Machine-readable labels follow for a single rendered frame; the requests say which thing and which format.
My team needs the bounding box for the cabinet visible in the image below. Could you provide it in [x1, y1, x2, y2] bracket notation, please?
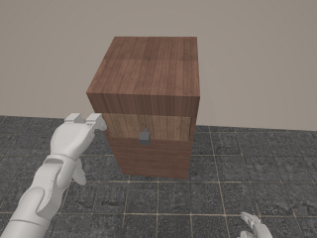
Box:
[86, 36, 200, 179]

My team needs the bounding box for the left robot hand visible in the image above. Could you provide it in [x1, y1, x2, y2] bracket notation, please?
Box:
[51, 113, 107, 185]

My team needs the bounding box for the drawer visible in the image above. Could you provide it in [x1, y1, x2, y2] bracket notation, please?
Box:
[101, 113, 191, 142]

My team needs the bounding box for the handle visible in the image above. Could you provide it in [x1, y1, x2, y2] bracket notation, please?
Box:
[139, 127, 151, 146]

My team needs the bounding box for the right robot hand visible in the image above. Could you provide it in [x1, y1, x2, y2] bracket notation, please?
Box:
[238, 211, 272, 238]

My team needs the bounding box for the robot left forearm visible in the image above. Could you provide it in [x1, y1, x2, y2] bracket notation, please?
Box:
[0, 154, 76, 238]

